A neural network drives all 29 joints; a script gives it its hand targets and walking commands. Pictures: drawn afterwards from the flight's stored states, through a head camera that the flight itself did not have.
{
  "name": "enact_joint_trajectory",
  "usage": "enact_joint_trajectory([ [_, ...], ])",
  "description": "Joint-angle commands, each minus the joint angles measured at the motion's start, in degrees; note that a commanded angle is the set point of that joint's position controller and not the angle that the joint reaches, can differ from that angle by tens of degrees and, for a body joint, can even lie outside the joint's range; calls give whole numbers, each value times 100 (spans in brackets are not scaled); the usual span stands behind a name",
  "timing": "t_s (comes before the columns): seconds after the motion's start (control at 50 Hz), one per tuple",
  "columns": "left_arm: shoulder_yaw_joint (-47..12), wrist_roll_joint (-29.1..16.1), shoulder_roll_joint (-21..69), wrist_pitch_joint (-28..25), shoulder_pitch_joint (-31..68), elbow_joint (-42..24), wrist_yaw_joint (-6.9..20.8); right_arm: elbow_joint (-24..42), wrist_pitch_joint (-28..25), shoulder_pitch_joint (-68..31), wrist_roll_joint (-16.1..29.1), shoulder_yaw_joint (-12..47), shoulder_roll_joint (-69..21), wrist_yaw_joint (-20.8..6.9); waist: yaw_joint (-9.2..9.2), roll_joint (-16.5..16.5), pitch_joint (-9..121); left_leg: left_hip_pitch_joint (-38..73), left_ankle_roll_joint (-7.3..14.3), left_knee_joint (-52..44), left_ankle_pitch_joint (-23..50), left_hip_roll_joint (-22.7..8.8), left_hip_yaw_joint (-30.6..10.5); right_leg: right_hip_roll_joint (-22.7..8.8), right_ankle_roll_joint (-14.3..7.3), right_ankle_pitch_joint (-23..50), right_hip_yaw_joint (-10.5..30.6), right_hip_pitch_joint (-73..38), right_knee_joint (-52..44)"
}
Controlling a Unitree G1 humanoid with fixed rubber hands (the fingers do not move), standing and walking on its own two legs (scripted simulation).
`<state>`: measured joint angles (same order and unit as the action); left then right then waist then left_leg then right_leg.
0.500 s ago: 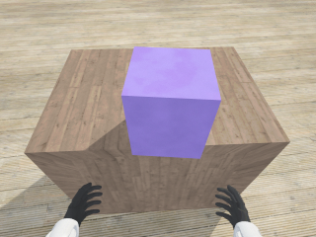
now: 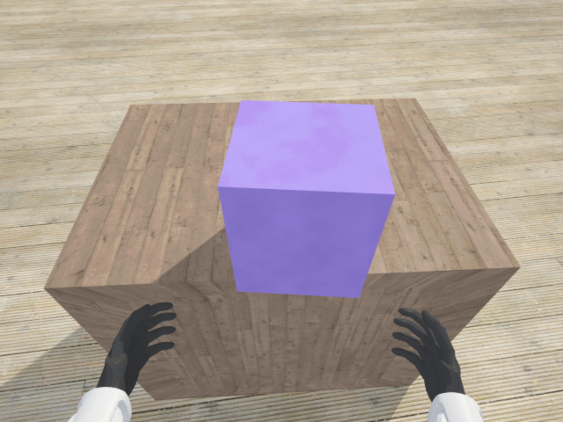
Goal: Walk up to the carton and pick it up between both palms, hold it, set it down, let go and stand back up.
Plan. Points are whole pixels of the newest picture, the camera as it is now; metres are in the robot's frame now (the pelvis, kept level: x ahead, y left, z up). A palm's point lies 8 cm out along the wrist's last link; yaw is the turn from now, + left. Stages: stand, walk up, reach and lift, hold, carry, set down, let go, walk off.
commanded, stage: reach and lift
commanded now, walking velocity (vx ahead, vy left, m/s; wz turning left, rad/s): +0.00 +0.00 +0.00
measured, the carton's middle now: (302, 202) +0.44 -0.01 +0.07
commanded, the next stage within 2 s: none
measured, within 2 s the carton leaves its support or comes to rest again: neither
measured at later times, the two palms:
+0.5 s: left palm (120, 322) +0.23 +0.22 +0.07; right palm (432, 322) +0.24 -0.17 +0.06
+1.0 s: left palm (132, 263) +0.29 +0.21 +0.10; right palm (445, 268) +0.29 -0.19 +0.11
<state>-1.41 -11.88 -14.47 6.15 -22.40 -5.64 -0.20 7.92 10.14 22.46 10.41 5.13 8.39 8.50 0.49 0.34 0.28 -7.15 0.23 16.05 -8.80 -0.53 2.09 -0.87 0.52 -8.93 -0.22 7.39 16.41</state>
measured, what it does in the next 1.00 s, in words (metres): stands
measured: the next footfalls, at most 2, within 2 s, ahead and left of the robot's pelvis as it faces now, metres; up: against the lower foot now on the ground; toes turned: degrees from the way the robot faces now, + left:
none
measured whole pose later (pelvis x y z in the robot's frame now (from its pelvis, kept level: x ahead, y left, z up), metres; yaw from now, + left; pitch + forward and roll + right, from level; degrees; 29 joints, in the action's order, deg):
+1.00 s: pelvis -0.01 +0.01 +0.00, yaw +0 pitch +0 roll +0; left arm 1.2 -15.7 -18.1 27.2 7.4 -3.2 -1.7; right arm 5.5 31.5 -8.3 14.2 -2.8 13.5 7.7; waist -0.5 -0.1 0.3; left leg -7.6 0.7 14.3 -7.0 0.0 1.8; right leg -1.4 1.2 -6.3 -0.5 6.8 12.6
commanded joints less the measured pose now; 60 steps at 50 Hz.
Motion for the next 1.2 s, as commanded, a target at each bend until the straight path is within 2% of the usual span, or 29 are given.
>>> enact_joint_trajectory([
  [0.0, 302, -43, -603, -246, 260, -951, -1, 1225, -290, -326, -130, -199, 367, 59, -12, -21, 522, 214, 215, -154, 984, 100, -156, 111, -108, 923, 181, -88, -204],
  [0.02, 322, -112, -616, -264, 374, -952, 17, 1340, -304, -342, -111, -119, 339, 64, -47, -102, 451, 108, 223, -176, 843, 80, -154, 124, -100, 811, 131, -22, -205],
  [0.06, 221, -156, -607, -232, 395, -993, -8, 1212, -248, -358, 10, -95, 344, 83, -18, 193, 282, -27, 250, -305, 433, 27, -168, 82, -169, 473, 192, -19, -237],
  [0.08, 241, -146, -692, -196, 409, -1087, -31, 1089, -189, -358, 52, -151, 334, 85, 15, 60, 74, -171, 254, -335, 348, 32, -154, 120, -150, 302, 125, 67, -250],
  [0.1, 212, -196, -665, -115, 392, -995, -17, 1107, -121, -453, 60, -190, 380, 72, -75, -42, 136, -130, 268, -346, 97, 43, -161, 83, -174, 95, 183, 103, -296],
  [0.14, 274, -227, -658, -31, 608, -969, -2, 1179, 0, -675, 6, -129, 333, 85, -21, -106, 170, -209, 282, -318, 7, 3, -177, 74, -141, -4, 65, 240, -225],
  [0.2, 201, -259, -620, 91, 837, -1102, -48, 1096, 132, -879, 155, -167, 323, 98, 14, 184, 132, -291, 276, -280, -189, 22, -120, 49, -162, -271, 122, 258, -265],
  [0.22, 277, -234, -664, 128, 919, -1123, -63, 1248, 183, -950, 163, -147, 307, 98, 79, 105, 223, -323, 313, -240, -100, 5, -145, 69, -154, -225, 149, 174, -246],
  [0.28, 308, -265, -697, 282, 1175, -1165, -76, 1314, 348, -1227, 151, -244, 384, 123, 40, -43, 465, -311, 294, -188, 154, -7, -155, 73, -154, 41, 137, 142, -148],
  [0.3, 322, -243, -702, 310, 1257, -1295, -76, 1373, 398, -1345, 167, -282, 400, 133, 72, 220, 466, -327, 290, -125, 298, -2, -140, 80, -147, 165, 163, 167, -128],
  [0.34, 365, -305, -692, 442, 1451, -1194, -97, 1436, 487, -1611, 144, -371, 524, 123, 51, 70, 589, -160, 289, -99, 411, -16, -185, 81, -142, 165, 175, 137, -152],
  [0.38, 372, -244, -710, 496, 1604, -1272, -113, 1294, 584, -1575, 187, -461, 551, 101, 68, 219, 771, -48, 254, -130, 331, -44, -211, 108, -194, 60, 155, 5, -143],
  [0.46, 303, -350, -632, 786, 1729, -1180, -93, 1379, 866, -1879, 227, -518, 532, 91, 6, 129, 810, 111, 197, -90, 1165, -2, -264, 133, -169, 720, 143, -72, -226],
  [0.48, 374, -317, -692, 891, 1763, -1146, -107, 1278, 964, -1972, 222, -573, 524, 86, 20, 226, 679, 67, 168, -53, 1224, 48, -176, 146, -144, 791, 182, -71, -205],
  [0.54, 414, -441, -746, 1138, 2121, -1169, -151, 1332, 1224, -2211, 210, -689, 756, 19, -103, -73, 827, 324, 160, -90, 1510, -21, -300, 193, -150, 909, 145, -304, -212],
  [0.64, 472, -425, -914, 1328, 2772, -1286, -102, 1269, 1420, -2736, 351, -742, 795, -51, -58, 221, 938, 355, 146, -105, 1686, 40, -273, 176, -120, 1185, 208, -391, -247],
  [0.66, 514, -474, -895, 1374, 2756, -1129, -121, 1291, 1461, -2780, 243, -942, 975, -23, -105, 184, 948, 284, 108, -107, 1741, 44, -282, 165, -142, 1234, 170, -471, -260],
  [0.78, 603, -427, -986, 1606, 3403, -919, -229, 1049, 1663, -3427, 487, -848, 908, -71, 25, -14, 1284, 301, 63, -79, 1706, 131, -219, 173, -75, 1303, 183, -592, -222],
  [0.82, 585, -433, -953, 1685, 3586, -857, -186, 995, 1723, -3663, 435, -971, 972, -47, -38, 118, 1540, 561, 42, -31, 2047, 149, -183, 222, -78, 1495, 175, -637, -272],
  [0.84, 582, -446, -945, 1747, 3676, -692, -166, 960, 1760, -3802, 322, -998, 1071, -27, -48, 18, 1432, 439, 21, -50, 2210, 141, -272, 220, -88, 1584, 205, -591, -297],
  [0.9, 570, -411, -1092, 1870, 4089, -745, -122, 831, 1897, -4059, 330, -1043, 1095, -75, -134, 77, 1438, 512, -12, -153, 2164, 95, -301, 203, -89, 1577, 107, -586, -316],
  [0.96, 586, -336, -1082, 1989, 4311, -488, -174, 543, 2007, -4352, 360, -1144, 1196, -83, -89, 265, 1453, 476, -13, -187, 1967, 63, -287, 194, -170, 1244, 147, -528, -407],
  [0.98, 620, -386, -1184, 2023, 4400, -428, -182, 631, 2027, -4500, 370, -1065, 1194, -93, -73, 53, 1642, 524, 9, -233, 1841, 102, -230, 196, -119, 1186, 125, -595, -467],
  [1.02, 664, -411, -1080, 2038, 4892, -415, -199, 548, 2061, -4825, 314, -1231, 1261, -43, -143, -50, 1837, 448, 8, -173, 1739, 69, -270, 184, -100, 1119, 93, -522, -396],
  [1.04, 625, -384, -1126, 2056, 5124, -389, -191, 382, 2084, -4988, 368, -1249, 1236, -27, -202, 159, 1891, 451, 3, -221, 1478, 106, -256, 138, -110, 1050, 123, -483, -364],
  [1.08, 577, -446, -1087, 2077, 5477, -188, -189, 175, 2130, -5312, 397, -1178, 1187, -42, -195, -126, 1930, 386, 30, -201, 1458, 85, -220, 154, -94, 1059, 94, -354, -299],
  [1.12, 621, -384, -1176, 2125, 5573, 328, -190, -213, 2163, -5530, 402, -1153, 1185, -37, -116, 98, 1812, 86, 46, -249, 867, 159, -172, 101, -76, 686, 169, -213, -289],
  [1.14, 589, -396, -1160, 2141, 5790, 408, -204, -232, 2185, -5815, 442, -1156, 1205, -18, -166, 12, 1733, -10, 83, -190, 755, 101, -195, 125, -95, 567, 138, -216, -280],
  [1.18, 672, -342, -1304, 2151, 6283, 658, -203, -441, 2204, -6186, 409, -1241, 1241, 20, -183, 148, 1891, -138, 48, -212, 567, 123, -213, 116, -124, 360, 134, -232, -252],
])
